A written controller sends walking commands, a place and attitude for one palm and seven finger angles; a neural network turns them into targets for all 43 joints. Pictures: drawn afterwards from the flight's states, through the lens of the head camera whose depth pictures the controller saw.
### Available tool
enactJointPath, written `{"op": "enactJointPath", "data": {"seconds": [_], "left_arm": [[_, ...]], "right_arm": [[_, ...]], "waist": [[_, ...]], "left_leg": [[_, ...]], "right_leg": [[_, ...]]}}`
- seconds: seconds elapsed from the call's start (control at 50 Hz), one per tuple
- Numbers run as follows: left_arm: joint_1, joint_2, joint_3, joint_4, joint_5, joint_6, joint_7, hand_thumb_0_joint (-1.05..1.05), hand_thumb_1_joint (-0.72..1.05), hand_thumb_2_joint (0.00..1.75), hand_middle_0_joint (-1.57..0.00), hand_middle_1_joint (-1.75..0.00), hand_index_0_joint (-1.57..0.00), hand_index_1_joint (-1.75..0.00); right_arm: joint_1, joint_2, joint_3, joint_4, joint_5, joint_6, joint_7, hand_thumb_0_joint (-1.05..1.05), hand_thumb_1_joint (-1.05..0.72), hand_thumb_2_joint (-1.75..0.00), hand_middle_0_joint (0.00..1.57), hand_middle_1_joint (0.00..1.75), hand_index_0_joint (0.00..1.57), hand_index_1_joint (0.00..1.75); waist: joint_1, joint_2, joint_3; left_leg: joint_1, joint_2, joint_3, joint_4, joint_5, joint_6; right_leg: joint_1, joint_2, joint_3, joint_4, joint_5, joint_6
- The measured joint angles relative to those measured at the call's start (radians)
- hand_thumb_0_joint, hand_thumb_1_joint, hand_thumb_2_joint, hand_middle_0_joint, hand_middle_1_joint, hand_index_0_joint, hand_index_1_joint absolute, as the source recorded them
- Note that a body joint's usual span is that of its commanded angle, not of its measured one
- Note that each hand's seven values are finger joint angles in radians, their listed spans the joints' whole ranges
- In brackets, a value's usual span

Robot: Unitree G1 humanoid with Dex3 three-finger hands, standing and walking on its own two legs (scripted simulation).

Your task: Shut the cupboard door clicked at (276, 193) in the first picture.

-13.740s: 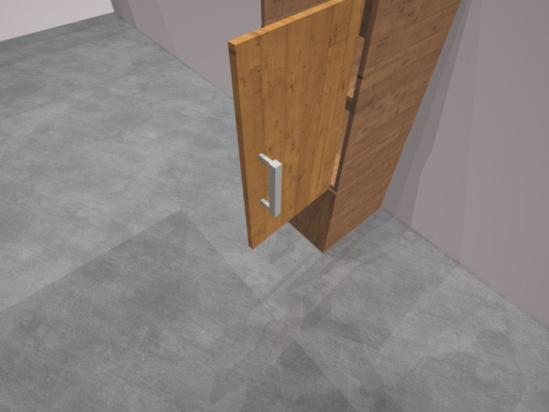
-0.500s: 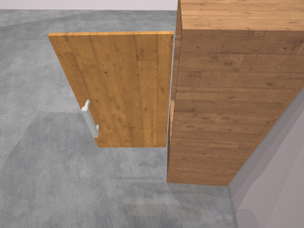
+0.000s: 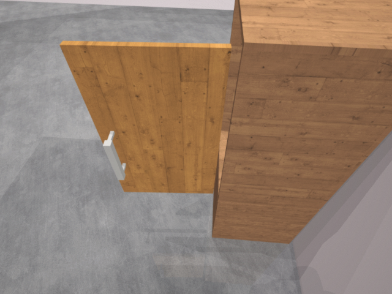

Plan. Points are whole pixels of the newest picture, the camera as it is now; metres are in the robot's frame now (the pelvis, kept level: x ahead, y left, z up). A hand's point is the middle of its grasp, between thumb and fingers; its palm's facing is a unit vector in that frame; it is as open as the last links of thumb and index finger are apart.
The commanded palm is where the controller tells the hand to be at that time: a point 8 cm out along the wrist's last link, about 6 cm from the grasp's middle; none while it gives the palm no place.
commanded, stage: shuffle to correct the standing spot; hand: left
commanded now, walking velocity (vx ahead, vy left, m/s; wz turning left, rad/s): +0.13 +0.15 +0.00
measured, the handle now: (116, 156) +0.49 +0.28 -0.09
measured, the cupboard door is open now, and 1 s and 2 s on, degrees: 94 94 94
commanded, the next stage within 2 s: come to a stop and stand still in 0.14 s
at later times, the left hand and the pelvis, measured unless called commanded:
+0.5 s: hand out of the picture +0.04 +0.23 -0.19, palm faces +0.05 -0.97 -0.22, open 7.4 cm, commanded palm none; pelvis +0.03 +0.04 -0.01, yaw +1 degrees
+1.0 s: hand out of the picture +0.10 +0.22 -0.15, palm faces +0.01 -0.95 -0.30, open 7.4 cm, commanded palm none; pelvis +0.00 +0.01 -0.01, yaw +2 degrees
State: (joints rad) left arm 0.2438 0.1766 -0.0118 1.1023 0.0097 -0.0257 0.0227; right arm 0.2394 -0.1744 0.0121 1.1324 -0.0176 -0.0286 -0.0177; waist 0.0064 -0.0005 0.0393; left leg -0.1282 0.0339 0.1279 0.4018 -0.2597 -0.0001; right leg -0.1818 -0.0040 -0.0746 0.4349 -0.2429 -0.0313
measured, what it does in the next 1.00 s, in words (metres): stands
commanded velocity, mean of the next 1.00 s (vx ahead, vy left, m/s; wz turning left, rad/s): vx -0.01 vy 0.01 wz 0.00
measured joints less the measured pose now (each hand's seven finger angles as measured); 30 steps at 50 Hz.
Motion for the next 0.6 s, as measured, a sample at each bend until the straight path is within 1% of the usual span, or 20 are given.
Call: {"op": "enactJointPath", "data": {"seconds": [0.12, 0.26, 0.32, 0.38, 0.42, 0.44, 0.46, 0.5, 0.52, 0.56, 0.6], "left_arm": [[0.006, 0.000, 0.004, -0.004, 0.004, 0.001, 0.001, 0.01, 0.90, 0.89, -0.20, -0.30, -0.20, -0.30], [0.050, -0.011, 0.027, -0.027, 0.010, 0.005, -0.002, 0.01, 0.90, 0.89, -0.20, -0.30, -0.20, -0.30], [0.070, -0.003, 0.038, -0.024, 0.010, 0.015, 0.002, 0.01, 0.90, 0.89, -0.20, -0.30, -0.20, -0.30], [0.064, 0.003, 0.031, -0.012, 0.006, 0.034, 0.009, 0.01, 0.90, 0.89, -0.20, -0.30, -0.20, -0.30], [0.048, 0.007, 0.029, -0.010, 0.003, 0.042, 0.010, 0.01, 0.90, 0.89, -0.20, -0.30, -0.20, -0.30], [0.038, 0.010, 0.029, -0.010, 0.002, 0.043, 0.010, 0.01, 0.90, 0.89, -0.20, -0.30, -0.20, -0.30], [0.028, 0.014, 0.031, -0.013, 0.001, 0.043, 0.010, 0.01, 0.90, 0.89, -0.20, -0.30, -0.20, -0.30], [0.008, 0.023, 0.035, -0.023, 0.001, 0.039, 0.011, 0.01, 0.90, 0.89, -0.20, -0.30, -0.20, -0.30], [-0.001, 0.027, 0.037, -0.028, 0.002, 0.038, 0.013, 0.01, 0.90, 0.89, -0.20, -0.30, -0.20, -0.30], [-0.014, 0.028, 0.039, -0.037, 0.003, 0.036, 0.015, 0.01, 0.91, 0.90, -0.19, -0.30, -0.20, -0.30], [-0.025, 0.025, 0.038, -0.044, 0.004, 0.032, 0.016, 0.01, 0.91, 0.90, -0.19, -0.30, -0.20, -0.30]], "right_arm": [[-0.009, -0.003, -0.001, -0.013, -0.003, 0.004, 0.003, 0.01, -0.91, -0.89, 0.20, 0.30, 0.20, 0.30], [0.026, -0.006, -0.009, -0.031, -0.007, 0.024, 0.012, 0.01, -0.91, -0.90, 0.20, 0.30, 0.19, 0.30], [0.036, 0.007, -0.010, -0.031, -0.006, 0.015, 0.010, 0.01, -0.91, -0.90, 0.20, 0.30, 0.19, 0.30], [0.044, 0.021, -0.006, -0.035, -0.003, -0.004, -0.004, 0.01, -0.91, -0.90, 0.20, 0.30, 0.19, 0.30], [0.043, 0.028, -0.003, -0.033, 0.000, -0.007, -0.013, 0.01, -0.91, -0.89, 0.20, 0.30, 0.20, 0.30], [0.042, 0.031, -0.004, -0.032, 0.001, -0.006, -0.016, 0.01, -0.91, -0.89, 0.20, 0.30, 0.20, 0.30], [0.040, 0.033, -0.005, -0.030, 0.001, -0.005, -0.018, 0.01, -0.91, -0.89, 0.20, 0.30, 0.20, 0.30], [0.033, 0.037, -0.009, -0.027, 0.002, -0.001, -0.022, 0.01, -0.91, -0.89, 0.20, 0.30, 0.20, 0.30], [0.029, 0.038, -0.011, -0.026, 0.003, 0.002, -0.023, 0.01, -0.91, -0.89, 0.20, 0.30, 0.20, 0.30], [0.019, 0.037, -0.017, -0.024, 0.002, 0.009, -0.024, 0.01, -0.91, -0.89, 0.20, 0.30, 0.20, 0.30], [0.005, 0.032, -0.024, -0.024, -0.001, 0.016, -0.028, 0.01, -0.91, -0.89, 0.20, 0.30, 0.20, 0.30]], "waist": [[0.006, 0.002, -0.010], [0.019, 0.010, -0.023], [0.025, -0.024, -0.016], [0.021, -0.042, 0.004], [0.017, -0.041, 0.023], [0.015, -0.039, 0.032], [0.013, -0.036, 0.040], [0.011, -0.035, 0.053], [0.009, -0.034, 0.056], [0.008, -0.019, 0.054], [0.002, -0.004, 0.049]], "left_leg": [[-0.001, -0.001, -0.001, 0.017, -0.017, 0.002], [-0.044, 0.002, -0.021, 0.119, -0.090, 0.008], [-0.022, -0.026, -0.006, 0.098, -0.094, 0.036], [0.006, -0.050, 0.004, 0.070, -0.089, 0.050], [0.028, -0.060, 0.006, 0.049, -0.082, 0.057], [0.037, -0.063, 0.005, 0.041, -0.078, 0.060], [0.044, -0.066, 0.005, 0.035, -0.076, 0.061], [0.052, -0.072, 0.005, 0.033, -0.076, 0.060], [0.052, -0.074, 0.005, 0.038, -0.079, 0.059], [0.045, -0.066, 0.006, 0.050, -0.087, 0.055], [0.035, -0.056, 0.007, 0.056, -0.089, 0.050]], "right_leg": [[0.002, -0.002, 0.000, 0.011, -0.014, 0.002], [-0.004, -0.006, -0.016, 0.049, -0.057, 0.014], [-0.010, -0.033, 0.000, 0.080, -0.080, 0.030], [-0.026, -0.051, 0.016, 0.140, -0.112, 0.029], [-0.038, -0.052, 0.028, 0.173, -0.144, 0.026], [-0.042, -0.051, 0.031, 0.175, -0.140, 0.024], [-0.045, -0.050, 0.033, 0.169, -0.124, 0.023], [-0.047, -0.050, 0.037, 0.136, -0.054, 0.019], [-0.043, -0.052, 0.039, 0.129, -0.040, 0.023], [-0.039, -0.045, 0.039, 0.116, -0.051, 0.039], [-0.040, -0.035, 0.039, 0.102, -0.051, 0.043]]}}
